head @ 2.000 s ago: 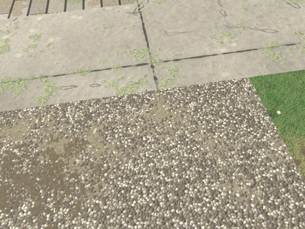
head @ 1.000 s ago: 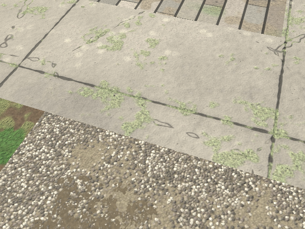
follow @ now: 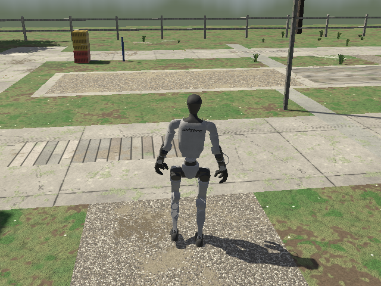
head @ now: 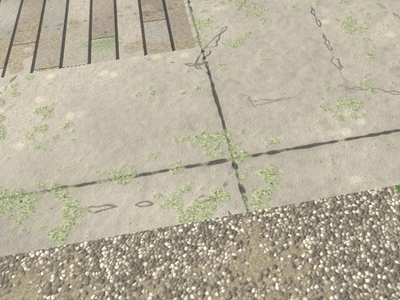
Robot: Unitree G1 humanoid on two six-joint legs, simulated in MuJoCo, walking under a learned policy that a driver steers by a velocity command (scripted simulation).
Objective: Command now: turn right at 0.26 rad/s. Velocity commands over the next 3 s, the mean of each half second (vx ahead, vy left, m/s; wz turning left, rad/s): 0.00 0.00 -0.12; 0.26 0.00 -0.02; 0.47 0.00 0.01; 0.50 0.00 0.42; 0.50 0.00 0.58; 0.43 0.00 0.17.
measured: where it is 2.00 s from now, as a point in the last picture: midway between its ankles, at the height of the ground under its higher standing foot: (226, 254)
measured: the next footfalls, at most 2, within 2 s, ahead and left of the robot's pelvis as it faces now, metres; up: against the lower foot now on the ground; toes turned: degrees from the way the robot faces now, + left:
left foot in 0.28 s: +0.04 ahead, +0.12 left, +0.00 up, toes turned -2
right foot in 0.86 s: +0.09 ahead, -0.10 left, +0.00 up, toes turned -3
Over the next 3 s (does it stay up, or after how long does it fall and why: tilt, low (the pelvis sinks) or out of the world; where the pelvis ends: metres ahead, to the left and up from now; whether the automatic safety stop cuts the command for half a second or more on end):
stays up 1.12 0.23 -0.02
